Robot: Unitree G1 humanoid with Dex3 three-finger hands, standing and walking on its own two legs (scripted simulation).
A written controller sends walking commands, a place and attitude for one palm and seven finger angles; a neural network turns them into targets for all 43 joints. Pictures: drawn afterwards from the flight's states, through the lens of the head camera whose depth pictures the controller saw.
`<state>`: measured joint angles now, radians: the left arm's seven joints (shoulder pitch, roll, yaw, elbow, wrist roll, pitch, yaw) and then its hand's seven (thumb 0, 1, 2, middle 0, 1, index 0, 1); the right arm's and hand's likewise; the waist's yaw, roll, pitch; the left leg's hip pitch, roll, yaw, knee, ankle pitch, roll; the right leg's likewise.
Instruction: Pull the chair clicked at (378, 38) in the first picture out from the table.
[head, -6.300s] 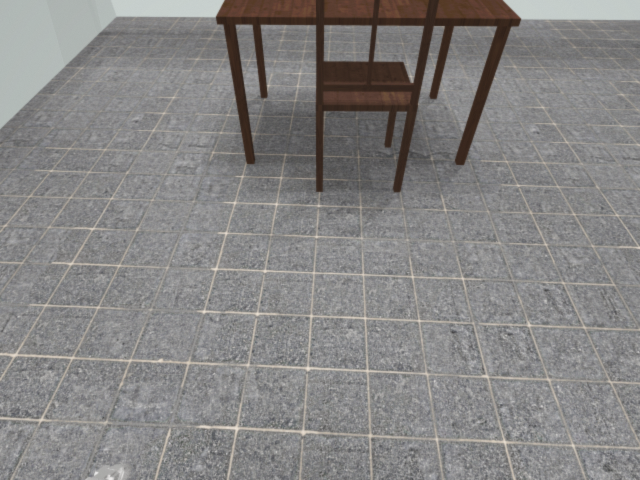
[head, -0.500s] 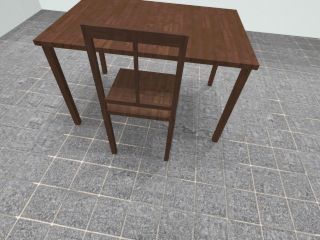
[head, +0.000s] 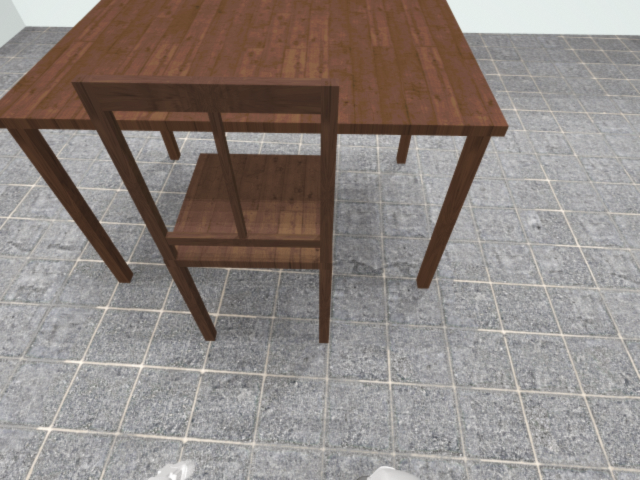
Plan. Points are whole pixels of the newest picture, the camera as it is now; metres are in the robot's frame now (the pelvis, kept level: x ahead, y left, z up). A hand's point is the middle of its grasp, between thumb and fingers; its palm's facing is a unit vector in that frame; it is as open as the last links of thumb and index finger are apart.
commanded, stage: take the last steps up to it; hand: left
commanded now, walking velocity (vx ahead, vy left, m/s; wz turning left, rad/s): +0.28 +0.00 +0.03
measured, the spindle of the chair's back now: (230, 182) +0.64 +0.18 -0.05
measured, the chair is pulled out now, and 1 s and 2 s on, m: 0.00 0.00 0.00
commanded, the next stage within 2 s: come to a stop and stand still in 0.32 s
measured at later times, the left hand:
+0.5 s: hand out of the picture +0.14 +0.20 -0.17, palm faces +0.08 -0.98 -0.16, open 7.4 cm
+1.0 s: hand (211, 419) +0.23 +0.17 -0.14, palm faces +0.01 -0.96 -0.28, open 7.4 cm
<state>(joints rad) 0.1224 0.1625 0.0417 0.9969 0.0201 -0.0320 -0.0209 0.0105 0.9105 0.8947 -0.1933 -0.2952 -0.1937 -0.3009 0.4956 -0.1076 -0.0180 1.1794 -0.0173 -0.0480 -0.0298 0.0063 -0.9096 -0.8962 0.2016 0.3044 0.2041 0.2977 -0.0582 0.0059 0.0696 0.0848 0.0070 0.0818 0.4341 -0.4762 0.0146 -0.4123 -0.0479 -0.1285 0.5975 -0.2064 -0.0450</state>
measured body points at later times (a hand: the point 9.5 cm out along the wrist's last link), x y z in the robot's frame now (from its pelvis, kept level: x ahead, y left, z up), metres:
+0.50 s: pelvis +0.16 +0.03 +0.01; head +0.17 +0.05 +0.46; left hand +0.14 +0.25 -0.16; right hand +0.25 -0.20 -0.12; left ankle +0.20 +0.12 -0.72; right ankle +0.11 -0.10 -0.68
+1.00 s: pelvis +0.17 -0.02 +0.02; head +0.20 -0.06 +0.46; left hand +0.23 +0.22 -0.12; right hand +0.21 -0.26 -0.15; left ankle +0.14 +0.11 -0.67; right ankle +0.19 -0.11 -0.72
